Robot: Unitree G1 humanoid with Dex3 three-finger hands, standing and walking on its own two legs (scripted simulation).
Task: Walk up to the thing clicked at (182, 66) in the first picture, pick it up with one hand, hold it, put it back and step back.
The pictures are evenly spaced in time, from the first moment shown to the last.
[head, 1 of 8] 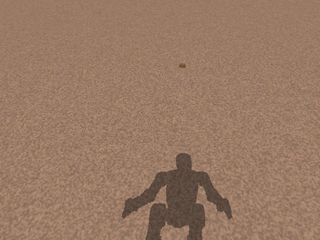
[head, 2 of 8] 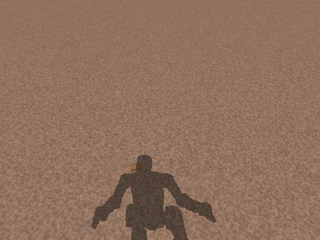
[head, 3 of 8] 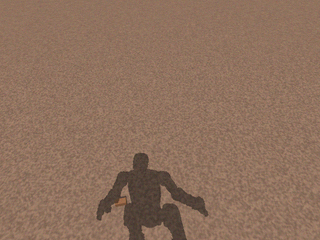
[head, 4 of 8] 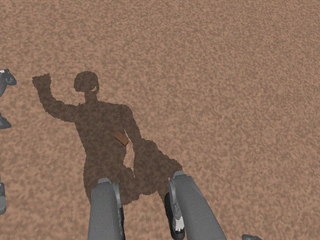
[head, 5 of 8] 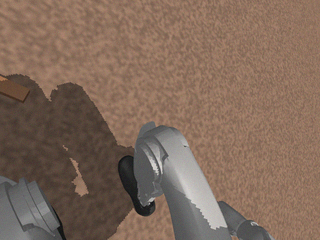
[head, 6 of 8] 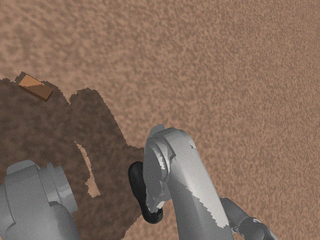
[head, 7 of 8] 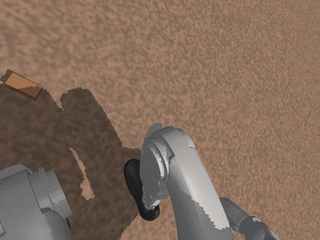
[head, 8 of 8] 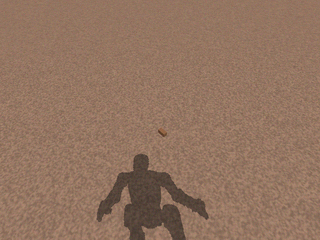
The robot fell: no
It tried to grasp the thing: yes
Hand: left
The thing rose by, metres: 0.51
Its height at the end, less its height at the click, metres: +0.00
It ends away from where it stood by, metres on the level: 0.24
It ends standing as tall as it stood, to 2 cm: yes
